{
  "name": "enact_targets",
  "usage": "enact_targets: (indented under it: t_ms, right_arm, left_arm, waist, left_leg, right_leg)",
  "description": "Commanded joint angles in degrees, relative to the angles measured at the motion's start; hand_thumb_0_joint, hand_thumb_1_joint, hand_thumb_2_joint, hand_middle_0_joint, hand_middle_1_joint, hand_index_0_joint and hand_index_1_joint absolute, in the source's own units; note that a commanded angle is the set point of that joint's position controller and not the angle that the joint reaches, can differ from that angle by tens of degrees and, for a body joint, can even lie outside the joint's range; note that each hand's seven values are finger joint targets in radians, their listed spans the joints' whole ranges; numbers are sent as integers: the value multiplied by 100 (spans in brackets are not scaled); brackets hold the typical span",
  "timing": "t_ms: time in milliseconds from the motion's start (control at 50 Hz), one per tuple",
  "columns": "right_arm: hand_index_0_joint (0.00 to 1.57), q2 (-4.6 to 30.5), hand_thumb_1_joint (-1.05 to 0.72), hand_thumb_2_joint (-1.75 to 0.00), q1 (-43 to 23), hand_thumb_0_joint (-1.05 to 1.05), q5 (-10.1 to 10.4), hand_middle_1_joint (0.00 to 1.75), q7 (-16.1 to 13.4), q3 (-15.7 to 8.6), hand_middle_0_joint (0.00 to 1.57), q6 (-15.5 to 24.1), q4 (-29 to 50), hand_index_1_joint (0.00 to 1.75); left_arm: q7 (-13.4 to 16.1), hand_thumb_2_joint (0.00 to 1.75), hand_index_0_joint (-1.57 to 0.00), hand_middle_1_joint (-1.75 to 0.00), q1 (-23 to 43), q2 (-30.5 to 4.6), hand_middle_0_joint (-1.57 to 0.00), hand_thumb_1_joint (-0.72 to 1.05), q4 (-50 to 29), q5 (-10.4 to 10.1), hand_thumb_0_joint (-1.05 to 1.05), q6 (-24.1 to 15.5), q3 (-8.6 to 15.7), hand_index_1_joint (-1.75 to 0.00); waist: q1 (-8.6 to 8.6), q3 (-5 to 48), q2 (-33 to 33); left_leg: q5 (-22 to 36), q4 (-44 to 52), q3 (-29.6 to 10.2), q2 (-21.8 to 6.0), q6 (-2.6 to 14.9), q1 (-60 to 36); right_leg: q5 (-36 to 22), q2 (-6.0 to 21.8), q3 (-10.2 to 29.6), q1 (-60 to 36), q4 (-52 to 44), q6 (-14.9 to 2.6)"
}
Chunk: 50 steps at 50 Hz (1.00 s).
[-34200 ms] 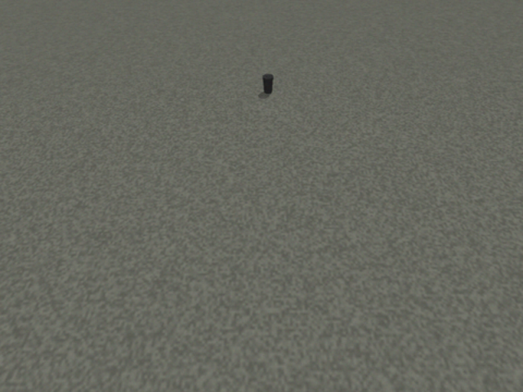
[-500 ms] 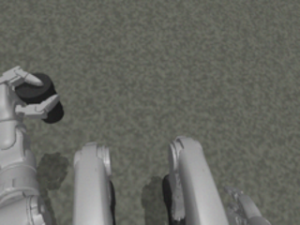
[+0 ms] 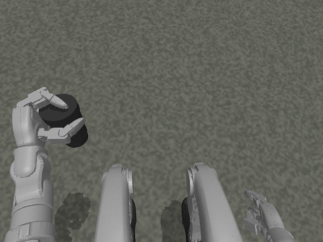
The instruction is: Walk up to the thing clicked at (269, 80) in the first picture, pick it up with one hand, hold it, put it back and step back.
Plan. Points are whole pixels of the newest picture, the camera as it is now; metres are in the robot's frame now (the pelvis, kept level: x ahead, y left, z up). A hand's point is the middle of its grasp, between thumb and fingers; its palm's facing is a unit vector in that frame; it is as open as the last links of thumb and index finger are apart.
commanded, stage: lift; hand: left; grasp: from the side
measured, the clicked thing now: (68, 124) +0.39 +0.23 -0.04
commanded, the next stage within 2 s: hold in 1.26 s
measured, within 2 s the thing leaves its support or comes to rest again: neither
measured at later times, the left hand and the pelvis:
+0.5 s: hand (9, 69) +0.39 +0.22 +0.18, palm faces +0.20 -0.98 -0.05, open 6.8 cm; pelvis +0.04 +0.01 +0.15, yaw +2 degrees
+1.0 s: hand out of the picture +0.40 +0.20 +0.25, palm faces +0.21 -0.98 -0.03, open 6.8 cm; pelvis +0.06 +0.01 +0.22, yaw +3 degrees
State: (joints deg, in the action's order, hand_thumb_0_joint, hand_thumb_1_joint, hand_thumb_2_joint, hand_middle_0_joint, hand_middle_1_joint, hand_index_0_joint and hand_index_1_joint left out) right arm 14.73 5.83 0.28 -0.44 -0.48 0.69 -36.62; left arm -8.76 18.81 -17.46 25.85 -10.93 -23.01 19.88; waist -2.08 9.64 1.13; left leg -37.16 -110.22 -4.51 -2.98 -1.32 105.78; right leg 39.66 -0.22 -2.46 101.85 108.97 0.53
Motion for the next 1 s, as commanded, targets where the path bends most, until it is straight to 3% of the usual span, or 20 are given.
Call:
enact_targets:
  t_ms: [0,60,140,180,220,260,340,440,460,500,560,600,620,660,700,740,840,860,920,980]
  right_arm:
    - [20,867,-91,-89,545,0,64,30,-143,-397,20,196,536,30]
    - [20,805,-91,-89,555,0,83,30,-174,-385,20,194,548,30]
    - [20,765,-91,-89,569,0,118,30,-215,-331,20,249,538,30]
    - [20,738,-90,-89,612,0,115,30,-240,-334,20,264,498,30]
    - [20,662,-91,-89,612,0,115,30,-249,-289,20,295,522,30]
    - [20,675,-90,-89,587,0,121,30,-257,-296,20,327,520,30]
    - [20,672,-90,-89,699,0,112,30,-235,-286,20,392,511,30]
    - [20,651,-91,-89,715,0,95,30,-197,-258,20,405,549,30]
    - [20,649,-91,-89,720,0,91,30,-193,-255,20,415,539,30]
    - [20,639,-91,-89,782,0,77,30,-175,-260,20,412,514,30]
    - [20,609,-91,-89,752,0,71,30,-167,-214,20,417,556,30]
    - [20,623,-91,-89,727,0,51,30,-172,-224,20,424,553,30]
    - [20,605,-91,-89,788,0,40,30,-168,-208,20,425,532,30]
    - [20,611,-92,-90,861,0,34,30,-183,-228,20,389,509,30]
    - [20,573,-91,-89,840,0,18,30,-177,-186,20,377,541,30]
    - [20,587,-91,-90,880,0,24,30,-199,-208,20,363,482,30]
    - [20,531,-91,-90,817,0,-10,30,-193,-182,20,356,482,30]
    - [20,550,-91,-90,855,0,-16,30,-196,-202,20,341,455,30]
    - [20,506,-91,-89,860,0,-34,30,-197,-187,20,322,439,30]
    - [20,520,-91,-90,809,0,-43,30,-189,-206,20,314,424,30]
  left_arm:
    - [292,110,-122,-130,1224,-1281,-117,41,-2318,-156,0,-292,272,-125]
    - [523,111,-119,-128,757,-1053,-114,40,-2357,-87,0,-109,150,-124]
    - [697,111,-120,-129,716,-825,-115,40,-2627,-64,0,34,-196,-124]
    - [801,112,-120,-129,517,-852,-115,42,-2421,21,0,97,-151,-125]
    - [825,113,-122,-131,605,-660,-117,38,-2488,12,0,96,-366,-127]
    - [857,112,-122,-130,553,-719,-118,36,-2336,39,0,112,-291,-126]
    - [837,111,-122,-129,657,-495,-118,36,-2150,84,0,113,-568,-126]
    - [830,109,-122,-127,723,-482,-119,35,-2126,114,0,35,-597,-124]
    - [812,109,-123,-128,580,-336,-119,35,-1804,104,0,52,-668,-125]
    - [831,108,-122,-126,684,-504,-118,36,-2090,91,0,-31,-513,-123]
    - [831,108,-121,-125,532,-265,-117,36,-1978,88,0,-29,-735,-122]
    - [849,109,-121,-125,654,-336,-118,34,-1923,81,0,-75,-640,-123]
    - [857,108,-122,-126,793,-306,-119,35,-2017,109,0,-98,-751,-123]
    - [924,109,-121,-126,747,-441,-118,33,-2065,172,0,-102,-644,-124]
    - [909,109,-121,-125,762,-165,-118,33,-2124,159,0,-86,-928,-123]
    - [934,110,-121,-125,685,-283,-118,34,-1950,135,0,-69,-766,-124]
    - [988,110,-120,-125,840,-107,-118,33,-1966,173,0,-94,-925,-124]
    - [1020,112,-120,-126,777,-159,-118,35,-1854,184,0,-100,-822,-125]
    - [1001,112,-119,-125,803,-35,-116,36,-1819,165,0,-117,-944,-123]
    - [1019,111,-118,-125,774,-132,-116,35,-1754,203,0,-160,-850,-123]
  waist:
    - [49,3799,526]
    - [40,3625,408]
    - [-45,3336,545]
    - [-37,3143,384]
    - [-114,2857,386]
    - [-16,2599,364]
    - [-87,2427,423]
    - [24,2125,578]
    - [-43,2058,413]
    - [57,2202,519]
    - [29,1952,351]
    - [14,1924,360]
    - [-26,2000,399]
    - [44,2047,372]
    - [5,1984,336]
    - [21,1910,186]
    - [23,1641,234]
    - [45,1703,207]
    - [12,1681,155]
    - [67,1482,220]
  left_leg:
    - [988,1801,130,128,282,-3334]
    - [1208,2159,106,132,288,-3742]
    - [1330,2732,6,123,240,-4424]
    - [1596,2911,17,125,252,-4571]
    - [1528,3127,61,144,242,-4655]
    - [1465,3380,50,136,218,-4843]
    - [1736,3799,46,136,191,-5393]
    - [1737,4437,-14,118,124,-6027]
    - [1752,4479,-39,100,133,-6065]
    - [1961,4637,-27,108,106,-6324]
    - [1905,4882,17,127,119,-6450]
    - [1891,4966,69,140,136,-6502]
    - [2024,5001,57,131,128,-6582]
    - [2236,5100,104,134,128,-6839]
    - [2316,5221,113,135,122,-6952]
    - [2383,5279,150,143,138,-6980]
    - [2290,5576,197,157,129,-7150]
    - [2374,5609,197,152,125,-7247]
    - [2556,5676,247,168,133,-7308]
    - [2451,5853,264,168,122,-7444]
  right_leg:
    - [-1298,-89,132,-2471,-2135,-192]
    - [-1529,-100,79,-2836,-2467,-165]
    - [-1655,-101,16,-3125,-2824,-182]
    - [-1911,-101,0,-3438,-3045,-160]
    - [-1915,-96,26,-3692,-3292,-159]
    - [-1840,-93,18,-3844,-3489,-172]
    - [-2085,-74,-5,-4203,-3853,-184]
    - [-2034,-65,-63,-4548,-4282,-199]
    - [-2070,-68,-72,-4620,-4354,-180]
    - [-2201,-69,-91,-4841,-4451,-194]
    - [-2225,-69,-96,-5143,-4729,-179]
    - [-2260,-68,-68,-5302,-4872,-165]
    - [-2370,-69,-80,-5382,-4878,-174]
    - [-2541,-64,-60,-5570,-5007,-168]
    - [-2625,-65,-69,-5744,-5154,-162]
    - [-2720,-66,-45,-5939,-5310,-142]
    - [-2682,-61,-38,-6140,-5566,-134]
    - [-2749,-58,-32,-6230,-5608,-138]
    - [-2964,-58,-13,-6478,-5729,-118]
    - [-2838,-59,-19,-6532,-5856,-126]
